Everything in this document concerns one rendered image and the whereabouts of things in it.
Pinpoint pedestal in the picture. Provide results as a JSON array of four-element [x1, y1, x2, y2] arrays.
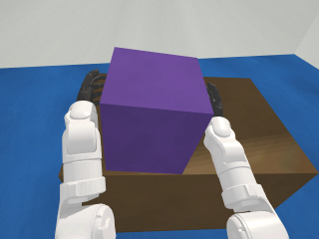
[[58, 73, 319, 233]]

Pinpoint carton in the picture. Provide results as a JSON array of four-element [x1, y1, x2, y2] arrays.
[[99, 47, 214, 174]]

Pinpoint left robot hand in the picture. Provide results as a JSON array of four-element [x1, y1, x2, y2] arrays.
[[76, 69, 107, 106]]

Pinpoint robot left forearm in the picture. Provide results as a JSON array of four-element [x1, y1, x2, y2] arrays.
[[55, 101, 106, 239]]

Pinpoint right robot hand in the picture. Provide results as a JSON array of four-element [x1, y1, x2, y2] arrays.
[[206, 82, 224, 118]]

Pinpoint robot left upper arm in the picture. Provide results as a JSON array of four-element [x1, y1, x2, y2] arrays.
[[55, 203, 117, 239]]

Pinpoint robot right forearm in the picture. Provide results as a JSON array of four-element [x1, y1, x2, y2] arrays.
[[203, 117, 289, 239]]

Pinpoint robot right upper arm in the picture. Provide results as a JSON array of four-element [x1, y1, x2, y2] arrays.
[[226, 210, 288, 239]]

